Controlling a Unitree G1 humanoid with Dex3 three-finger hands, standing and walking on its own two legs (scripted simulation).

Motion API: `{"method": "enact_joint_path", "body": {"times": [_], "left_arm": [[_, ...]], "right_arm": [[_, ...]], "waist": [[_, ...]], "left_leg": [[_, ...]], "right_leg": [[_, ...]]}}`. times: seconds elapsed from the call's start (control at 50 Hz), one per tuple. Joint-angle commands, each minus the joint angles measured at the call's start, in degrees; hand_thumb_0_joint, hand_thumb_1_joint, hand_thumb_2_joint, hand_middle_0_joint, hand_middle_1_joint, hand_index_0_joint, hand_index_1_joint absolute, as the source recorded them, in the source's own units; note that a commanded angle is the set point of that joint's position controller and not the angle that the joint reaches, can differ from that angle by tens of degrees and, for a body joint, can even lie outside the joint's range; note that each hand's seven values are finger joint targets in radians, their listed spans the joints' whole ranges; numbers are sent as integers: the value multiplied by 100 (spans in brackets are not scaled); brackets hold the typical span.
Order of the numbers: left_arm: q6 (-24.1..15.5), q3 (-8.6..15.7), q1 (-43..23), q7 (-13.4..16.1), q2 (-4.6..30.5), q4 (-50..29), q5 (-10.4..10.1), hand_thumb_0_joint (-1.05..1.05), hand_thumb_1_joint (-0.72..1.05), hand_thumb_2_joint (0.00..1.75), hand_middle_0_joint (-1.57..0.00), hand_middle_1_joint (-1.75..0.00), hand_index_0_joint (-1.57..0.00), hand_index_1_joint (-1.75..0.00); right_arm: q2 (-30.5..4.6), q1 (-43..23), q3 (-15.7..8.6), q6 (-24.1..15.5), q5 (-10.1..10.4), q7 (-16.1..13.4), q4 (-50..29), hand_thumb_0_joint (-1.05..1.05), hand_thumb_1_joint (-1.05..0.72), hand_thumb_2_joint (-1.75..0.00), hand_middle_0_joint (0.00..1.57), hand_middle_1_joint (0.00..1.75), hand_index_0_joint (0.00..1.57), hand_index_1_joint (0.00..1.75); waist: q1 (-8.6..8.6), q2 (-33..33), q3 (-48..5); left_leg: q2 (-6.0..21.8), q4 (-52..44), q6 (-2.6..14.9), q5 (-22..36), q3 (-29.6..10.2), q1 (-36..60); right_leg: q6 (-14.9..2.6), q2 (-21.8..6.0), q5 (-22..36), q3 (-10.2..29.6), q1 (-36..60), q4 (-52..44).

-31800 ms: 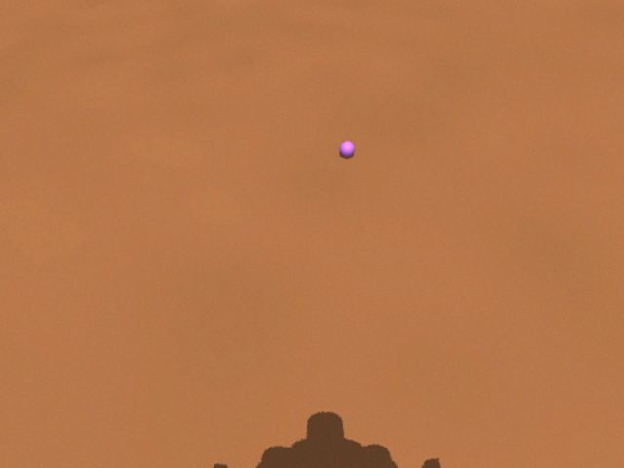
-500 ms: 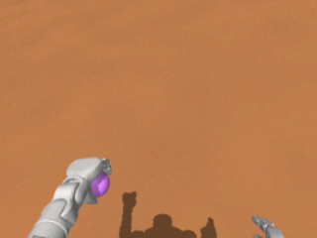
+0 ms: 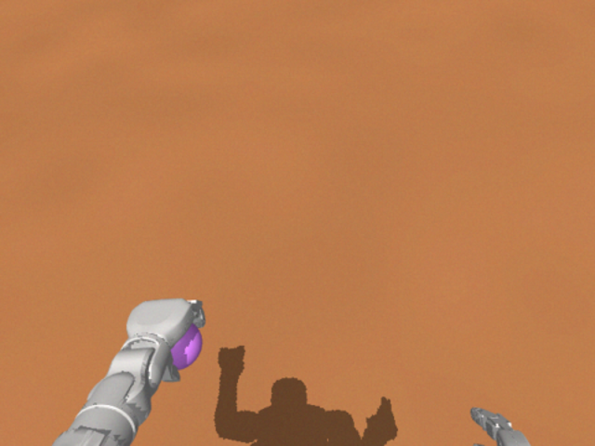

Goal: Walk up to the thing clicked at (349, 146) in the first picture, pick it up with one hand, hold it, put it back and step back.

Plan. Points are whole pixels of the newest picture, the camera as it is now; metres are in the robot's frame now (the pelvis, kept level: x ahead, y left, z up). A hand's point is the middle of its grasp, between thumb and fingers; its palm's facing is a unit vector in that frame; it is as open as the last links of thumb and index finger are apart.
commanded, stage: crouch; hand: left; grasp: from above
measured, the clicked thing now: (177, 344) +0.31 +0.22 -0.10
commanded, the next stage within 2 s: lower in 1.58 s
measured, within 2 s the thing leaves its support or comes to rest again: neither
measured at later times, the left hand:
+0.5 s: hand (208, 361) +0.36 +0.22 -0.31, palm faces -0.43 +0.04 -0.90, open 9.9 cm
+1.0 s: hand (224, 369) +0.39 +0.23 -0.49, palm faces -0.46 -0.01 -0.89, open 9.9 cm
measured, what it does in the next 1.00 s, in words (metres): lowers itself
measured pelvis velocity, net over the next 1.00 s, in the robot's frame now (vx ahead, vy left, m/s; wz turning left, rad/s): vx -0.07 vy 0.00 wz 0.00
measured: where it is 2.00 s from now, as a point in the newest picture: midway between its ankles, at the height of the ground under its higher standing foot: outside the picture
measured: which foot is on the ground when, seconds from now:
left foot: down 0.00-1.00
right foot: down 0.00-1.00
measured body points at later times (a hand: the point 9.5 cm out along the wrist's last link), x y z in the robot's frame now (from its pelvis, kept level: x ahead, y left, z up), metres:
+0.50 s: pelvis -0.07 +0.01 -0.20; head +0.10 +0.02 +0.22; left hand +0.37 +0.22 -0.26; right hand -0.03 -0.28 -0.32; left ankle -0.01 +0.11 -0.73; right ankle +0.03 -0.12 -0.73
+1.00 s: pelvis -0.07 +0.00 -0.32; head +0.17 +0.04 +0.06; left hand +0.41 +0.22 -0.44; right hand -0.02 -0.27 -0.44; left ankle -0.01 +0.11 -0.73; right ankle +0.03 -0.12 -0.73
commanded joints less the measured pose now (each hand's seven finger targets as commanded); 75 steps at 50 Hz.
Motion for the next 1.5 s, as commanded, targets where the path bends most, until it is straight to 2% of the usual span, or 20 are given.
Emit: {"method": "enact_joint_path", "body": {"times": [0.0,0.12,0.22,0.38,0.5,0.58,0.6,0.64,0.72,0.74,0.82,0.86,0.9,0.92,1.18,1.2,1.3,1.42,1.46,1.48], "left_arm": [[-137,432,-2594,758,859,-265,262,0,49,74,-88,-73,-90,-72],[-164,542,-3051,1298,770,1010,575,0,50,71,-89,-72,-92,-70],[-186,893,-3720,1517,1293,1302,671,0,48,69,-84,-78,-89,-73],[-158,1051,-4541,1542,1547,1419,622,0,45,70,-80,-80,-86,-75],[-340,1182,-5015,1502,1826,1894,640,0,44,73,-79,-82,-84,-77],[-500,1315,-5406,1551,2143,1823,729,0,48,76,-81,-85,-87,-79],[-473,1214,-5096,1556,1921,2199,736,0,49,77,-82,-85,-87,-79],[-555,1439,-5600,1611,2327,1749,767,0,52,78,-82,-87,-89,-80],[-569,1442,-5594,1690,2238,1868,863,0,54,80,-84,-87,-90,-81],[-497,1312,-5151,1676,1937,2529,903,0,54,81,-85,-87,-90,-82],[-562,1591,-5720,1720,2359,1876,930,0,52,79,-84,-84,-89,-79],[-534,1423,-5313,1702,1964,2454,979,0,49,80,-83,-83,-87,-79],[-624,1671,-5634,1727,2308,2012,940,0,50,78,-82,-84,-87,-78],[-635,1529,-5569,1715,2161,2156,955,0,48,76,-81,-82,-86,-77],[-869,1805,-5892,1886,2628,2512,1156,0,55,84,-86,-87,-91,-83],[-842,1675,-5685,1882,2407,2821,1142,0,55,84,-87,-88,-91,-83],[-899,2010,-5950,1963,2908,2752,1240,0,59,85,-88,-89,-93,-84],[-927,1751,-6006,1931,2736,3237,1260,0,57,85,-88,-88,-92,-84],[-947,1988,-6181,1986,3151,3017,1300,0,58,84,-88,-89,-93,-84],[-929,1854,-6163,1990,2979,3225,1279,0,58,83,-89,-86,-93,-82]], "right_arm": [[-864,352,-416,-238,-125,18,-290,0,-90,-90,20,30,20,30],[-966,703,-536,-365,-243,132,-269,0,-90,-90,20,30,20,30],[-1021,821,-565,-457,-342,126,-303,0,-90,-90,20,30,20,30],[-1131,945,-590,-607,-454,45,-235,0,-90,-90,20,30,20,30],[-1209,978,-536,-735,-552,118,-123,0,-90,-90,20,30,20,30],[-1196,1052,-455,-826,-622,209,-27,0,-90,-90,20,30,20,30],[-1177,1007,-433,-849,-633,238,-61,0,-90,-90,20,30,20,30],[-1189,1072,-417,-875,-675,293,10,0,-90,-90,20,30,20,30],[-1180,1139,-375,-902,-734,409,76,0,-90,-90,20,30,20,30],[-1220,1151,-359,-921,-741,430,100,0,-90,-90,20,30,20,30],[-1289,1335,-407,-930,-804,537,205,0,-90,-90,20,30,20,30],[-1294,1305,-365,-935,-829,601,189,0,-90,-90,20,30,20,30],[-1285,1416,-371,-932,-869,663,191,0,-90,-90,20,30,20,30],[-1297,1366,-385,-921,-867,685,211,0,-90,-90,20,30,20,30],[-1408,1455,-366,-887,-975,893,243,0,-91,-90,20,30,20,30],[-1374,1406,-352,-900,-984,907,210,0,-91,-90,20,30,20,30],[-1510,1516,-321,-924,-1048,957,285,0,-91,-90,20,30,20,30],[-1482,1413,-224,-946,-1077,986,297,0,-91,-90,20,30,20,30],[-1584,1482,-219,-963,-1101,982,284,0,-91,-90,20,30,20,30],[-1539,1453,-188,-962,-1091,985,305,0,-91,-90,20,30,20,30]], "waist": [[-331,-49,-1834],[-384,21,-2592],[-441,218,-3359],[-730,566,-4220],[-1020,386,-4161],[-1077,543,-4511],[-1114,499,-4400],[-1124,688,-4661],[-1190,1003,-4889],[-1250,865,-4721],[-1242,1334,-5168],[-1336,1270,-4789],[-1346,1292,-5003],[-1332,1303,-4978],[-1458,1224,-4802],[-1479,1119,-4604],[-1471,1431,-4767],[-1559,1302,-4471],[-1568,1293,-4604],[-1581,1260,-4532]], "left_leg": [[-19,828,-68,1355,21,-403],[-39,2436,-87,902,-42,-2269],[-130,3426,-23,-49,-46,-3798],[-78,4442,-70,-934,-321,-4800],[-116,5209,8,-1801,-444,-5858],[-155,5728,30,-1837,-389,-6232],[-168,5830,38,-1876,-338,-6368],[-181,6024,52,-1878,-318,-6521],[-185,6359,20,-1500,-272,-6531],[-166,6444,8,-1361,-341,-6514],[-134,6798,-52,-610,-389,-6181],[-123,6921,-82,-474,-432,-6336],[-125,7116,-55,-227,-374,-6347],[-155,7199,-31,-315,-275,-6562],[-173,7747,28,-820,-231,-7293],[-188,7775,49,-964,-206,-7432],[-154,7925,-2,-801,-257,-7409],[-208,8112,86,-1340,-141,-7933],[-196,8167,76,-1236,-179,-7933],[-211,8192,96,-1363,-145,-8060]], "right_leg": [[-150,96,970,-30,-442,681],[-217,121,506,-91,-2039,2259],[-224,77,-124,-54,-2873,3211],[-290,38,-1001,-219,-4499,4519],[-261,20,-1821,-297,-5635,5204],[-256,-10,-1870,-309,-5977,5615],[-251,-22,-1905,-290,-6056,5644],[-249,-29,-1914,-300,-6166,5843],[-268,-52,-1537,-380,-6434,6215],[-255,-87,-1407,-398,-6622,6300],[-283,-105,-889,-447,-6909,6717],[-275,-120,-840,-478,-7187,6840],[-259,-126,-582,-472,-7008,6936],[-264,-88,-589,-459,-6928,6960],[-238,-59,-868,-514,-7348,7478],[-226,-55,-987,-512,-7371,7458],[-238,-104,-888,-539,-7574,7740],[-223,-49,-1290,-562,-7665,7770],[-208,-70,-1196,-584,-7624,7854],[-213,-48,-1294,-584,-7663,7854]]}}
